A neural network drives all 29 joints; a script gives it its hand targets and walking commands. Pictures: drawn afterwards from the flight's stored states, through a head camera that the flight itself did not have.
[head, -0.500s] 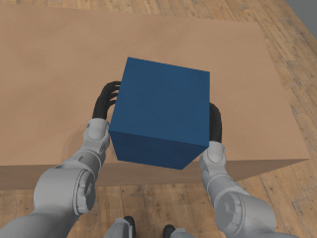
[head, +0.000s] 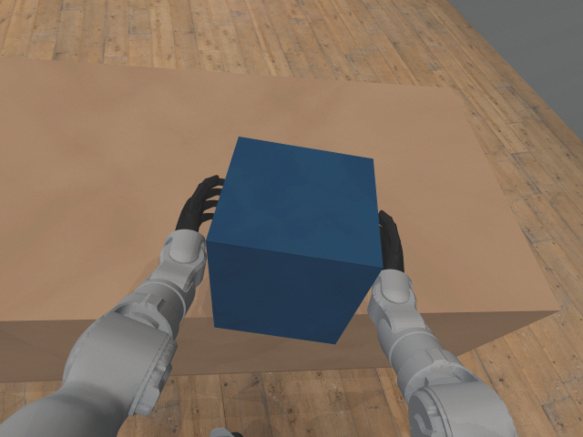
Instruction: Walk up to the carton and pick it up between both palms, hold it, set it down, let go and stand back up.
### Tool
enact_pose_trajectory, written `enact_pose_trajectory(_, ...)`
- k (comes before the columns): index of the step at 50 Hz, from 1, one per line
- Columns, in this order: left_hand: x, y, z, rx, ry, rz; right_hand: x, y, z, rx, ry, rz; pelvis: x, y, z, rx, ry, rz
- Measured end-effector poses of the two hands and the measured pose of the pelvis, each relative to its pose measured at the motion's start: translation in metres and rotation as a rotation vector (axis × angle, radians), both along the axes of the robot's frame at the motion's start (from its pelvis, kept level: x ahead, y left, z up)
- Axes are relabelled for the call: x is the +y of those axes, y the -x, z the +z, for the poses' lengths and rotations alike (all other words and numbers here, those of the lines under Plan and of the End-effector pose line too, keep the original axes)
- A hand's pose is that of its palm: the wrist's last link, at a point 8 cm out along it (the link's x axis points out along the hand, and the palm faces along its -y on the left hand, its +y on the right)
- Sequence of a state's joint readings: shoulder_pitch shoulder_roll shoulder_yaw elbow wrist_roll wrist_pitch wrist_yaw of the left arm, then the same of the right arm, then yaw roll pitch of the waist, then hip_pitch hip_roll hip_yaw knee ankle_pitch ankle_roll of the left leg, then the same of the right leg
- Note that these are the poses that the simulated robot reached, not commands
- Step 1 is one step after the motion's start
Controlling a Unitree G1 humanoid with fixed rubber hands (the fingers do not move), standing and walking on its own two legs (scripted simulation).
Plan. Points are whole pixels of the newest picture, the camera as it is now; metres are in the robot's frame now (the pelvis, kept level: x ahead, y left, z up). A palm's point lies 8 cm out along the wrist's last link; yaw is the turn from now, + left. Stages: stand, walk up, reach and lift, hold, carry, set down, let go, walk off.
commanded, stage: reach and lift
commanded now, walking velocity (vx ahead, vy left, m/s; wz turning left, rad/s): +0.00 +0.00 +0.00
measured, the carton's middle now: (290, 247) +0.41 +0.01 -0.04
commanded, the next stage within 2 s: none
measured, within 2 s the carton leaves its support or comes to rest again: neither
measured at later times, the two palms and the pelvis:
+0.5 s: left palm (181, 171) +0.40 +0.15 +0.14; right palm (425, 229) +0.37 -0.14 +0.11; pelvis -0.02 +0.00 +0.01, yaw +1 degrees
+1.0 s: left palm (184, 168) +0.38 +0.14 +0.18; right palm (453, 220) +0.36 -0.16 +0.15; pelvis -0.04 -0.01 +0.02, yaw +3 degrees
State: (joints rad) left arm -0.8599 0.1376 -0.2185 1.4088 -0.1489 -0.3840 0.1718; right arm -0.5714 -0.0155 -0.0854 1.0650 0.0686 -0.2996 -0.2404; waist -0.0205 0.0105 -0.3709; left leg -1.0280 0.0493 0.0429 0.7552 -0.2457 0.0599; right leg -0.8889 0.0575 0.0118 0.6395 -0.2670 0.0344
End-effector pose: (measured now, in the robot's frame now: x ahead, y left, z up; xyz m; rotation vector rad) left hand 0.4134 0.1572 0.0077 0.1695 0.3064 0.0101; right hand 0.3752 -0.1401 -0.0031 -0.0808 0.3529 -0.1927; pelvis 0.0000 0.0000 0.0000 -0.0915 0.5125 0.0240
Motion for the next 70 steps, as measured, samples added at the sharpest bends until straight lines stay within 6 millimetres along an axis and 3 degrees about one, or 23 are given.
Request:
enact_pose_trajectory(6, 0.000, -0.002, 0.023, -0.037, -0.009, -0.013, -0.001, -0.001, 0.025, -0.036, -0.029, -0.019, 0.001, 0.004, 0.001, -0.018, 0.000, 0.001)
enact_pose_trajectory(15, -0.005, -0.001, 0.076, -0.074, 0.009, 0.002, -0.005, 0.000, 0.073, -0.074, -0.032, -0.017, 0.000, 0.009, 0.005, -0.098, -0.005, 0.008)
enact_pose_trajectory(25, -0.005, 0.010, 0.132, -0.073, 0.067, 0.030, -0.004, 0.010, 0.117, -0.078, -0.056, -0.012, -0.001, 0.018, 0.010, -0.229, -0.013, 0.018)
enact_pose_trajectory(31, -0.002, 0.022, 0.153, -0.060, 0.160, 0.078, -0.001, 0.017, 0.137, -0.074, -0.092, -0.006, -0.001, 0.026, 0.012, -0.307, -0.019, 0.027)
enact_pose_trajectory(42, -0.004, 0.037, 0.173, -0.069, 0.172, 0.107, -0.005, 0.022, 0.157, -0.085, -0.136, 0.012, -0.003, 0.037, 0.014, -0.349, -0.029, 0.035)
enact_pose_trajectory(49, -0.016, 0.038, 0.170, -0.038, 0.149, 0.120, -0.017, 0.020, 0.154, -0.051, -0.132, 0.026, -0.008, 0.041, 0.016, -0.356, -0.036, 0.035)
enact_pose_trajectory(70, -0.023, 0.029, 0.167, -0.024, 0.130, 0.163, -0.025, -0.005, 0.161, -0.028, -0.023, 0.110, -0.028, 0.015, 0.025, -0.326, -0.062, 0.027)
